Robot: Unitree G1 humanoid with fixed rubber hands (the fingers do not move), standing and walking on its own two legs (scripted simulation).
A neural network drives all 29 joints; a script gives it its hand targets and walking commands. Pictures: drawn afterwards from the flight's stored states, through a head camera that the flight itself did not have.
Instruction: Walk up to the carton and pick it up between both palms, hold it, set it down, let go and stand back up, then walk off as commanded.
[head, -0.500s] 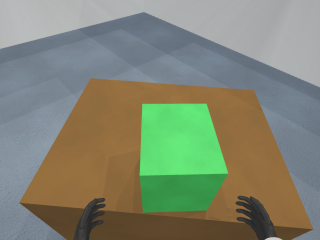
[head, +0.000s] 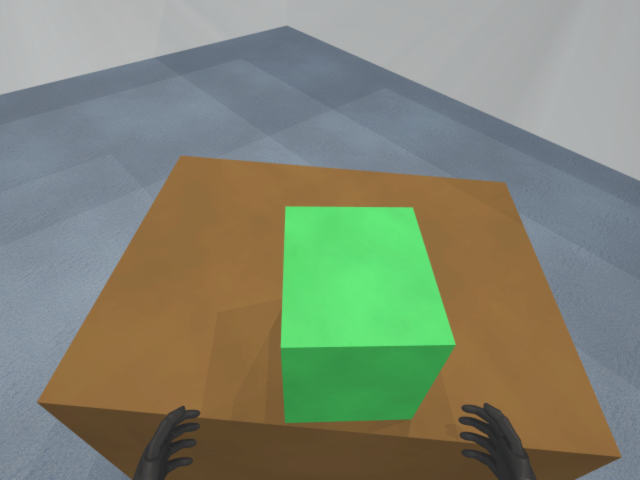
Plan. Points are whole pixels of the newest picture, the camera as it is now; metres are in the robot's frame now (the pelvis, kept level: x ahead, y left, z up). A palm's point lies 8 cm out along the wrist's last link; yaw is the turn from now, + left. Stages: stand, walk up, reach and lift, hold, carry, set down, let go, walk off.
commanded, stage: set down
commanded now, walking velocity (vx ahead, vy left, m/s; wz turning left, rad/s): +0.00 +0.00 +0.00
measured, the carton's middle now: (349, 314) +0.41 -0.01 -0.07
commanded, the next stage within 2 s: let go in 0.30 s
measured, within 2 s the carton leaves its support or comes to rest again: neither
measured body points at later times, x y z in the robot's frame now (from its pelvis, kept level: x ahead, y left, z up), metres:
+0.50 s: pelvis +0.00 +0.00 +0.00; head +0.01 +0.01 +0.45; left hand +0.16 +0.24 -0.08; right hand +0.20 -0.21 -0.09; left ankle +0.01 +0.13 -0.74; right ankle +0.01 -0.13 -0.74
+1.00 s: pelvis +0.00 +0.00 +0.00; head +0.00 +0.01 +0.45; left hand +0.12 +0.29 -0.10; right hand +0.18 -0.26 -0.09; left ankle +0.01 +0.13 -0.74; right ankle +0.01 -0.13 -0.74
